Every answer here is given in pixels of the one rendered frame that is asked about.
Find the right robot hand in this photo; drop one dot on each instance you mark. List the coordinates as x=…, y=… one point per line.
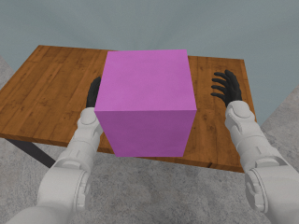
x=231, y=92

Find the robot left forearm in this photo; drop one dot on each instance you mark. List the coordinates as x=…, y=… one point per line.
x=82, y=147

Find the left robot hand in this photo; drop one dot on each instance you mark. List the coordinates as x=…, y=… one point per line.
x=93, y=92

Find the right robot upper arm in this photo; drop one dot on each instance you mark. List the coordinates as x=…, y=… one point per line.
x=274, y=191

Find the robot right forearm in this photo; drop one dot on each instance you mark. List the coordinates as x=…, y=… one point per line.
x=250, y=142

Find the carton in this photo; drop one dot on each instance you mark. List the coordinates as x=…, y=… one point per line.
x=145, y=103

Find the table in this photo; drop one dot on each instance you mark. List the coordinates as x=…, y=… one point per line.
x=43, y=100

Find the left robot upper arm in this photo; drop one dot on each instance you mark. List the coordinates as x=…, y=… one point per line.
x=63, y=193

